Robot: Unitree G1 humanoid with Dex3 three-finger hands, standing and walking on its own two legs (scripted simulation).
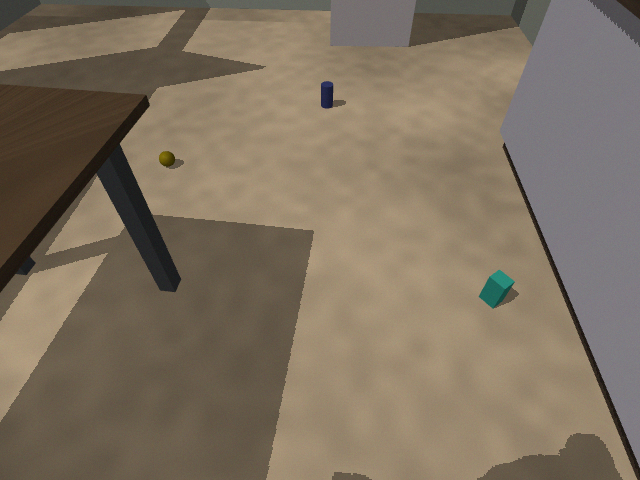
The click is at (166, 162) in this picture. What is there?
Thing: free ball
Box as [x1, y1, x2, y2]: [159, 151, 174, 166]
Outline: 162,152 159,155 160,162 166,166 171,165 174,162 174,156 168,151
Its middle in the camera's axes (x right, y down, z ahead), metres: -0.78 -0.41 +1.97
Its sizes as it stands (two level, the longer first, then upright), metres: 0.077 0.077 0.077
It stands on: the floor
